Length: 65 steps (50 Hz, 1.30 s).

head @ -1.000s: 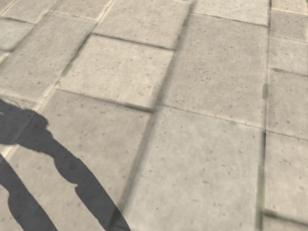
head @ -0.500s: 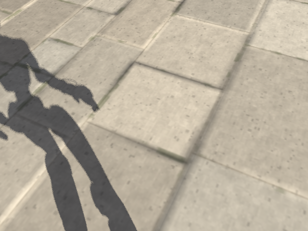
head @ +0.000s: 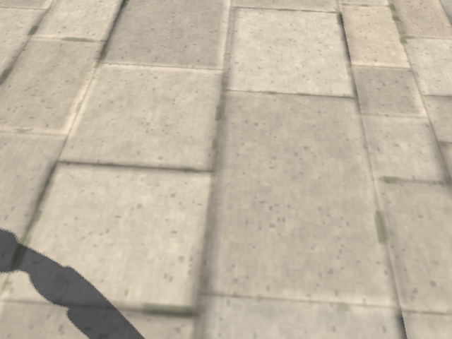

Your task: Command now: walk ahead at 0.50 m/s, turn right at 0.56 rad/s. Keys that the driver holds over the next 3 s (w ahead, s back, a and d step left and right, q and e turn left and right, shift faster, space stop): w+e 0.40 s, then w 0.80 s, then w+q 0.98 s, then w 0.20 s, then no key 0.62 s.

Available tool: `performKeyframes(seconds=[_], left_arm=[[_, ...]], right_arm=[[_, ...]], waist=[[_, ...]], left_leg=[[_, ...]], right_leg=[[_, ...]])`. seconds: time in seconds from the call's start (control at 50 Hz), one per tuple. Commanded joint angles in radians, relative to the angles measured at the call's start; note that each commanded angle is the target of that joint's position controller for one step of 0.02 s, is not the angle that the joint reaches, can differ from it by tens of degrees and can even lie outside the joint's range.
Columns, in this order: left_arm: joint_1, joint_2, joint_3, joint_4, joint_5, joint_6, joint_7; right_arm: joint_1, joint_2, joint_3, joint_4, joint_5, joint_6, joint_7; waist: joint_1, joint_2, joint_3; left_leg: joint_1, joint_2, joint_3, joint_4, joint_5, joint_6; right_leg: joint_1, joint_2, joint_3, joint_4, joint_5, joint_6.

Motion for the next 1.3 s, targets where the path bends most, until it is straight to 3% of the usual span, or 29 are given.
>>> performKeyframes(seconds=[0.02, 0.12, 0.16, 0.2, 0.22, 0.24, 0.26, 0.28, 0.3, 0.32, 0.34, 0.42, 0.52, 0.62, 0.68, 0.72, 0.74, 0.76, 0.78, 0.8, 0.84, 0.88, 1.04, 1.16, 1.2, 1.24, 1.26, 1.28, 1.3], left_arm=[[-0.054, -0.004, -0.014, -0.084, 0.002, -0.014, -0.020], [-0.186, 0.009, -0.016, -0.149, 0.000, -0.014, -0.045], [-0.180, 0.034, -0.004, -0.165, 0.004, -0.010, -0.050], [-0.013, 0.094, 0.032, -0.135, 0.005, -0.002, -0.045], [0.159, 0.155, 0.066, -0.088, 0.002, 0.006, -0.030], [0.224, 0.277, 0.091, -0.077, -0.005, 0.010, -0.010], [0.226, 0.270, 0.077, -0.115, -0.005, -0.006, -0.015], [0.213, 0.193, 0.053, -0.105, 0.004, -0.019, -0.022], [0.169, 0.163, 0.044, -0.099, 0.006, -0.028, -0.022], [0.098, 0.134, 0.033, -0.107, 0.006, -0.030, -0.019], [0.044, 0.108, 0.024, -0.121, 0.015, -0.031, -0.016], [0.023, 0.107, 0.022, -0.114, 0.020, -0.040, 0.002], [0.101, 0.107, 0.017, -0.056, 0.012, -0.040, 0.019], [0.186, 0.124, 0.020, 0.001, 0.005, -0.036, 0.018], [0.192, 0.131, 0.024, 0.021, 0.008, -0.023, 0.022], [0.166, 0.109, 0.014, 0.016, 0.012, -0.017, 0.023], [0.162, 0.070, -0.004, -0.009, 0.028, -0.016, 0.025], [0.303, -0.007, -0.026, -0.012, 0.009, -0.033, 0.022], [0.262, 0.065, -0.018, -0.004, 0.001, -0.043, 0.020], [0.154, 0.116, -0.002, -0.025, -0.012, -0.048, 0.016], [0.048, 0.095, -0.004, -0.053, 0.010, -0.055, 0.015], [0.082, 0.066, -0.004, -0.042, 0.013, -0.048, 0.012], [-0.097, -0.007, -0.030, -0.080, 0.019, -0.051, 0.002], [-0.237, 0.011, -0.026, -0.128, 0.006, -0.067, -0.026], [-0.205, 0.033, -0.017, -0.124, 0.009, -0.070, -0.031], [0.004, 0.097, 0.019, -0.067, 0.018, -0.073, -0.019], [0.190, 0.169, 0.040, -0.036, 0.032, -0.070, -0.007], [0.236, 0.240, 0.055, -0.017, 0.034, -0.062, -0.006], [0.246, 0.138, 0.031, -0.021, 0.025, -0.059, -0.005]], right_arm=[[-0.084, -0.156, -0.035, -0.068, 0.005, -0.015, -0.007], [-0.020, -0.203, -0.049, -0.024, 0.029, 0.004, -0.011], [-0.017, -0.229, -0.056, -0.018, 0.035, 0.018, -0.014], [-0.025, -0.251, -0.061, -0.020, 0.042, 0.033, -0.022], [-0.013, -0.226, -0.049, -0.026, 0.035, 0.034, -0.027], [0.069, -0.109, -0.008, -0.073, -0.013, 0.021, -0.018], [0.046, -0.099, 0.011, -0.100, -0.006, -0.015, -0.005], [-0.078, -0.185, -0.012, -0.123, 0.038, -0.036, 0.006], [-0.120, -0.178, -0.006, -0.139, 0.047, -0.047, 0.006], [-0.118, -0.170, -0.006, -0.126, 0.024, -0.049, -0.003], [-0.100, -0.180, -0.014, -0.119, 0.005, -0.041, -0.008], [-0.084, -0.139, -0.008, -0.111, -0.010, -0.003, -0.009], [-0.256, -0.080, 0.021, -0.141, -0.003, -0.009, 0.006], [-0.366, -0.110, 0.016, -0.178, 0.014, -0.025, 0.031], [-0.326, -0.130, 0.007, -0.177, 0.013, -0.030, 0.036], [-0.145, -0.175, -0.020, -0.130, 0.006, -0.034, 0.027], [0.021, -0.229, -0.033, -0.111, -0.007, -0.035, 0.022], [0.111, -0.296, -0.055, -0.073, -0.005, -0.023, 0.027], [0.125, -0.202, -0.031, -0.067, 0.025, -0.020, 0.033], [0.061, -0.159, -0.017, -0.075, 0.025, -0.016, 0.028], [-0.036, -0.131, -0.003, -0.086, 0.004, -0.006, 0.025], [-0.063, -0.110, 0.006, -0.086, -0.004, -0.012, 0.025], [-0.005, -0.173, -0.008, -0.029, 0.021, -0.002, 0.008], [0.082, -0.195, -0.015, 0.029, 0.031, 0.025, 0.001], [0.074, -0.210, -0.021, 0.037, 0.032, 0.036, -0.005], [0.055, -0.197, -0.013, 0.034, 0.032, 0.044, -0.009], [0.049, -0.144, 0.011, 0.005, 0.009, 0.041, -0.010], [0.187, -0.023, 0.047, -0.010, 0.014, 0.022, -0.004], [0.131, -0.132, 0.022, 0.009, 0.036, 0.009, 0.000]], waist=[[0.015, 0.114, 0.020], [-0.015, 0.108, 0.055], [0.010, 0.128, 0.031], [0.117, 0.139, -0.078], [0.199, 0.107, -0.166], [0.147, -0.150, -0.265], [0.146, -0.165, -0.444], [0.190, -0.053, -0.337], [0.162, -0.027, -0.206], [0.112, 0.038, -0.128], [0.069, 0.023, -0.092], [0.028, 0.005, -0.063], [0.105, -0.015, -0.020], [0.148, -0.019, 0.027], [0.118, -0.048, 0.023], [0.021, -0.031, -0.095], [-0.048, 0.049, -0.250], [-0.005, 0.340, -0.373], [-0.037, 0.291, -0.335], [-0.046, 0.198, -0.184], [-0.003, 0.097, -0.041], [0.041, 0.143, -0.037], [0.001, 0.120, 0.011], [-0.030, 0.126, 0.045], [0.003, 0.138, 0.023], [0.120, 0.122, -0.109], [0.193, 0.033, -0.266], [0.129, -0.235, -0.401], [0.178, -0.142, -0.375]], left_leg=[[0.008, 0.263, -0.094, -0.130, 0.294, 0.152], [0.101, 0.298, -0.006, -0.095, 0.351, 0.115], [0.147, 0.305, 0.033, -0.002, 0.592, 0.093], [0.125, 0.279, 0.085, 0.264, 0.873, 0.060], [-0.027, 0.241, 0.104, 0.503, 0.783, 0.024], [-0.449, 0.124, 0.097, 0.888, 0.022, -0.039], [-0.651, -0.012, -0.137, 1.094, -0.405, -0.053], [-0.751, 0.046, -0.209, 1.119, -0.322, -0.033], [-0.762, 0.082, -0.191, 1.050, -0.231, -0.016], [-0.704, 0.120, -0.189, 0.965, -0.165, -0.021], [-0.624, 0.145, -0.193, 0.895, -0.123, -0.029], [-0.531, 0.139, -0.165, 0.762, -0.019, -0.079], [-0.474, 0.101, -0.144, 0.404, 0.319, -0.089], [-0.499, 0.077, -0.155, 0.255, 0.303, -0.044], [-0.458, 0.059, -0.141, 0.217, 0.171, 0.002], [-0.181, 0.039, -0.108, 0.179, 0.191, 0.059], [0.098, 0.191, -0.273, 0.218, 0.228, 0.129], [0.443, 0.391, -0.713, 0.142, 0.006, 0.288], [0.444, 0.405, -0.856, 0.038, -0.217, 0.276], [0.324, 0.375, -0.722, 0.017, -0.240, 0.232], [0.094, 0.299, -0.538, -0.028, -0.048, 0.209], [0.002, 0.249, -0.443, -0.068, 0.092, 0.201], [-0.052, 0.195, -0.217, -0.138, 0.273, 0.185], [0.080, 0.260, -0.227, -0.081, 0.294, 0.162], [0.127, 0.277, -0.228, -0.020, 0.407, 0.143], [0.058, 0.208, -0.187, 0.230, 0.620, 0.101], [-0.142, 0.148, -0.153, 0.523, 0.384, 0.064], [-0.527, -0.020, -0.129, 0.864, -0.296, 0.003], [-0.633, 0.014, -0.249, 0.985, -0.367, 0.005]], right_leg=[[-0.021, -0.022, -0.003, -0.151, 0.154, -0.003], [0.015, 0.006, -0.067, -0.315, 0.144, -0.054], [0.082, 0.051, -0.114, -0.343, 0.047, -0.092], [0.336, 0.135, -0.171, -0.387, 0.008, -0.147], [0.616, 0.151, -0.132, -0.420, 0.051, -0.186], [0.998, -0.114, 0.312, -0.426, 0.040, -0.325], [1.126, -0.258, 0.787, -0.619, -0.172, -0.458], [1.058, -0.231, 0.680, -0.675, -0.195, -0.391], [0.912, -0.192, 0.550, -0.683, -0.147, -0.355], [0.756, -0.150, 0.446, -0.687, -0.048, -0.324], [0.635, -0.116, 0.372, -0.703, 0.059, -0.310], [0.456, -0.065, 0.250, -0.756, 0.246, -0.319], [0.429, -0.008, 0.136, -0.761, 0.182, -0.247], [0.567, -0.087, 0.213, -0.711, 0.125, -0.240], [0.658, -0.124, 0.248, -0.648, 0.258, -0.216], [0.636, -0.048, 0.185, -0.437, 0.505, -0.174], [0.487, 0.017, 0.131, -0.167, 0.346, -0.135], [0.101, 0.183, 0.043, 0.189, -0.214, -0.052], [-0.043, 0.156, 0.121, 0.296, -0.395, -0.050], [-0.102, 0.105, 0.109, 0.322, -0.317, -0.054], [-0.069, 0.029, 0.046, 0.220, -0.186, -0.049], [0.022, -0.006, 0.036, 0.143, -0.133, -0.039], [0.055, -0.004, -0.029, -0.283, 0.189, 0.002], [0.070, 0.033, -0.037, -0.446, 0.188, -0.036], [0.132, 0.050, -0.049, -0.475, 0.117, -0.064], [0.467, 0.082, -0.078, -0.520, 0.127, -0.112], [0.782, -0.089, 0.097, -0.471, 0.165, -0.175], [1.099, -0.324, 0.539, -0.556, -0.030, -0.323], [1.054, -0.314, 0.618, -0.637, -0.191, -0.309]])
